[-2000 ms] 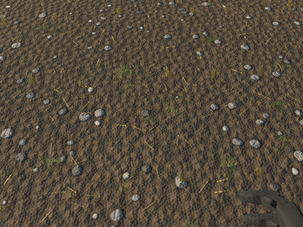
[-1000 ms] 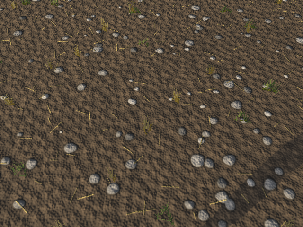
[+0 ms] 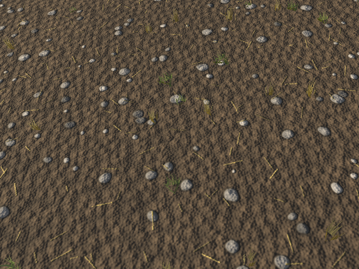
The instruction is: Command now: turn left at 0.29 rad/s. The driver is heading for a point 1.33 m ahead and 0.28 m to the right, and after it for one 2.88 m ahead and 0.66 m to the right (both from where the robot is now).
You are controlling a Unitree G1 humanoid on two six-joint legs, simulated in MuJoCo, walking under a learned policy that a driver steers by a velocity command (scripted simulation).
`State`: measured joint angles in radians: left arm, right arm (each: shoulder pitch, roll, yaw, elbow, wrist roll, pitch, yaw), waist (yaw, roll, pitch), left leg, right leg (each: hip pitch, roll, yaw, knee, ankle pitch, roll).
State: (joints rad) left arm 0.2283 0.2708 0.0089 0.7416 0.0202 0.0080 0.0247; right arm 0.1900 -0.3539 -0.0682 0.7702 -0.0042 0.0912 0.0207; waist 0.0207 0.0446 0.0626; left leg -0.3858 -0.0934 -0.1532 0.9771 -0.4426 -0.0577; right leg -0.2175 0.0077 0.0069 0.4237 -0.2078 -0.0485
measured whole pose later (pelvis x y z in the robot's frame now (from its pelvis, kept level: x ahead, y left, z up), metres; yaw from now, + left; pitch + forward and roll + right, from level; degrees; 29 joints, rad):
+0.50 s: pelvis +0.00 +0.02 +0.00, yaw +2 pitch -2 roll +0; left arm 0.26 0.25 0.00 0.97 0.01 0.02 0.02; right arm 0.16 -0.25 0.02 0.98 -0.01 0.01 -0.03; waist 0.03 0.00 0.02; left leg -0.09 -0.06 -0.07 0.38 -0.25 0.04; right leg -0.16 0.01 -0.02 0.38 -0.20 -0.01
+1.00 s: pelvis +0.01 +0.01 +0.00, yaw +2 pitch -1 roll +0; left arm 0.24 0.19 -0.01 1.12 0.01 0.01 0.04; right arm 0.25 -0.20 0.03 1.14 -0.01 0.01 -0.05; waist 0.00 0.00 0.03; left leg -0.09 -0.05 -0.07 0.37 -0.26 0.03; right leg -0.16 0.02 -0.01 0.39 -0.21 -0.02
